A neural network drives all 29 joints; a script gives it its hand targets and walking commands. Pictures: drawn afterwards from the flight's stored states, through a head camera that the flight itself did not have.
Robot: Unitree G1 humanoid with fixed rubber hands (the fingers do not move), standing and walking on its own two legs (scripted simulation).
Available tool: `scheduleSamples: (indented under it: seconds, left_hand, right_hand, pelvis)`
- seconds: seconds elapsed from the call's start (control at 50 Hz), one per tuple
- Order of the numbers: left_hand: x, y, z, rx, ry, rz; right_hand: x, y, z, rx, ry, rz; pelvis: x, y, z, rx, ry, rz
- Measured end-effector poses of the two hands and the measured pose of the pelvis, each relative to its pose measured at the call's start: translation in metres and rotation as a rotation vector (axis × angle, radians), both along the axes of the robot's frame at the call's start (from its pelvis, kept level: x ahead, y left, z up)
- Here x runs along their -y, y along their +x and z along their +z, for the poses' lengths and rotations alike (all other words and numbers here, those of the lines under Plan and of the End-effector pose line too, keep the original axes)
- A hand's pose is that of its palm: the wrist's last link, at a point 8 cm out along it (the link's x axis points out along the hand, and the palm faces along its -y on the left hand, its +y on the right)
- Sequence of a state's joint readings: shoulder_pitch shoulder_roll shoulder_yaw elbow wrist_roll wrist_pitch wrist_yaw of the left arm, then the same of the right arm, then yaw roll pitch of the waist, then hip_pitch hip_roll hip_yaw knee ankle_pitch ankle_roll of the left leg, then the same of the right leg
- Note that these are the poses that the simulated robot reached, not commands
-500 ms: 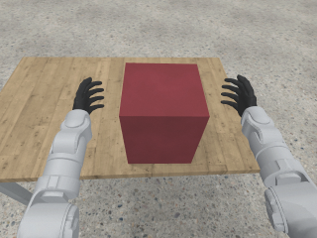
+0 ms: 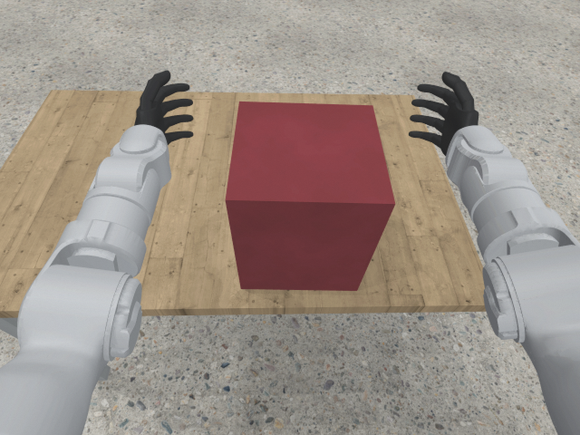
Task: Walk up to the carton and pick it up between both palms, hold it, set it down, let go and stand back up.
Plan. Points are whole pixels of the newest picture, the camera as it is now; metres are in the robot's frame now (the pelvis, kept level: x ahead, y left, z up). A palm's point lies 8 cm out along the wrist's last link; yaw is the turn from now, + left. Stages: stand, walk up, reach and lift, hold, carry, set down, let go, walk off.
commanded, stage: reach and lift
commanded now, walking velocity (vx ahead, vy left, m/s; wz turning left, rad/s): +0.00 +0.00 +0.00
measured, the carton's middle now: (302, 203) +0.49 +0.01 +0.00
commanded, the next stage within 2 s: none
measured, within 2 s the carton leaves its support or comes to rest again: neither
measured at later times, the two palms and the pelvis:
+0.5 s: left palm (173, 182) +0.45 +0.21 +0.07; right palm (434, 179) +0.48 -0.18 +0.09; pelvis -0.01 +0.00 -0.01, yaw +0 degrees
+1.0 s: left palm (193, 197) +0.46 +0.19 +0.03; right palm (419, 194) +0.49 -0.17 +0.04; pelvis +0.00 +0.01 -0.02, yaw -1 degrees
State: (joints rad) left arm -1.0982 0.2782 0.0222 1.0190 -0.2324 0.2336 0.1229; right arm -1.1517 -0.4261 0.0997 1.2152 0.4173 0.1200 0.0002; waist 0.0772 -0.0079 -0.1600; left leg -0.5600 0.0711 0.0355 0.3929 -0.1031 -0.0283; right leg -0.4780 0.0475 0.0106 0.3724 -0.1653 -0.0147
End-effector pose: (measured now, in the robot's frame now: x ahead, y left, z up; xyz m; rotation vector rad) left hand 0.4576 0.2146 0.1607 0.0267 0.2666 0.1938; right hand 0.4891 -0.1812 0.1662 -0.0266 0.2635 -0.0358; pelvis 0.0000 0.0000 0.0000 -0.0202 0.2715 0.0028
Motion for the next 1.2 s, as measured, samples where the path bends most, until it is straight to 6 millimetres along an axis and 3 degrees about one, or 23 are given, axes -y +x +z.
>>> scheduleSamples:
  seconds: [0.18, 0.44, 0.7, 0.84, 0.96, 1.2]
  left_hand:
    - [-0.003, 0.006, -0.007, 0.005, 0.016, -0.004]
    - [0.006, -0.006, -0.08, -0.042, 0.01, -0.008]
    - [0.015, 0.006, -0.111, -0.013, 0.004, -0.031]
    - [0.016, 0.002, -0.134, -0.042, -0.005, -0.028]
    - [0.021, 0.004, -0.135, -0.02, -0.003, -0.028]
    - [0.056, 0.009, -0.114, 0.034, -0.032, -0.077]
  right_hand:
    - [-0.004, 0.004, -0.004, -0.011, -0.001, -0.007]
    - [-0.001, -0.009, -0.069, -0.042, -0.019, 0.014]
    - [-0.004, -0.003, -0.114, -0.042, -0.037, 0.012]
    - [-0.002, -0.002, -0.127, -0.012, -0.033, 0.001]
    - [-0.005, 0.004, -0.127, 0.001, -0.016, 0.009]
    - [-0.028, -0.004, -0.118, 0.027, -0.016, 0.042]
  pelvis:
    - [-0.002, -0.001, -0.002, -0.039, -0.009, 0.012]
    - [-0.001, -0.007, -0.009, -0.12, -0.009, 0.004]
    - [-0.002, -0.002, -0.017, -0.217, -0.011, -0.001]
    - [-0.005, 0.002, -0.018, -0.235, -0.008, -0.013]
    - [-0.006, 0.004, -0.02, -0.255, -0.01, -0.016]
    - [-0.003, 0.001, -0.015, -0.206, -0.004, -0.024]
